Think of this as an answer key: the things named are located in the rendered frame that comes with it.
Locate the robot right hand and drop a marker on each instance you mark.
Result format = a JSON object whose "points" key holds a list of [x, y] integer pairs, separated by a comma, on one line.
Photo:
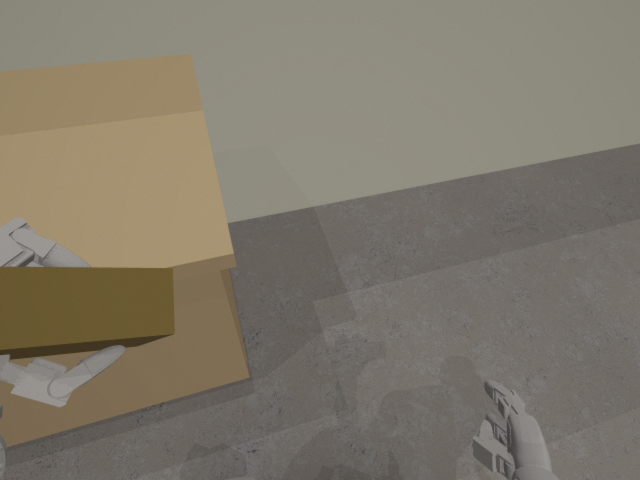
{"points": [[521, 442]]}

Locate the table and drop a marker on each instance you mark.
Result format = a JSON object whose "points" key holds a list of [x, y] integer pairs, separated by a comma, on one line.
{"points": [[112, 160]]}

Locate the robot left hand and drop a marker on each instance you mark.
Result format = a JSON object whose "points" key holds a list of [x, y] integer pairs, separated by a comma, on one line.
{"points": [[43, 380]]}

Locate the sponge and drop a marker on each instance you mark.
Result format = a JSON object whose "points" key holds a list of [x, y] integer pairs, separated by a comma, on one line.
{"points": [[48, 311]]}

